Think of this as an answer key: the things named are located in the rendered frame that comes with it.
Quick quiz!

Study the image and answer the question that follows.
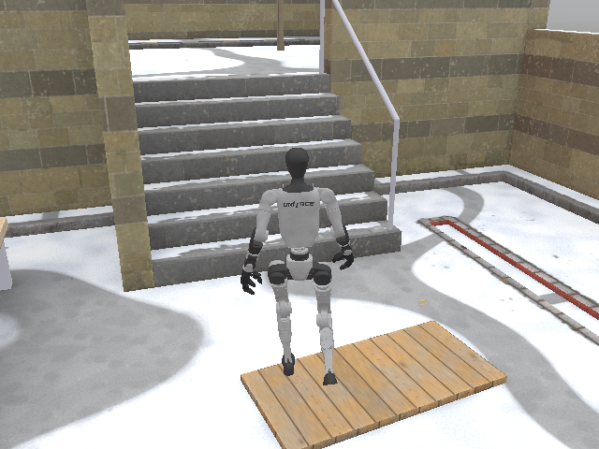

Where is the right robot shin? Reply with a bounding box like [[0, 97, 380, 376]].
[[319, 313, 334, 374]]

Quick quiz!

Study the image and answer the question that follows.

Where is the right robot hand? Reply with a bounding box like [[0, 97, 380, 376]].
[[332, 252, 354, 270]]

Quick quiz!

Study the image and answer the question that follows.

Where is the robot right upper arm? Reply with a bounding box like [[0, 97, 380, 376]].
[[317, 187, 345, 238]]

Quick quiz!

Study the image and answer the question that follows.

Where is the robot torso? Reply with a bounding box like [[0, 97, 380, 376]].
[[276, 184, 320, 281]]

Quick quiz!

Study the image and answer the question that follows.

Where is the robot right forearm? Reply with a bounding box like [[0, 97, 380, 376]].
[[336, 224, 352, 255]]

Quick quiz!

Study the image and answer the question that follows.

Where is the robot left upper arm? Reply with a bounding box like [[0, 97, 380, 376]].
[[254, 189, 279, 242]]

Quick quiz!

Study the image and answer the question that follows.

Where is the left robot hand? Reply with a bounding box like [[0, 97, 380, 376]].
[[241, 270, 262, 295]]

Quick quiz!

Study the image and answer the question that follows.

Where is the robot left forearm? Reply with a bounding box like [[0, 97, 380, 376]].
[[242, 227, 263, 272]]

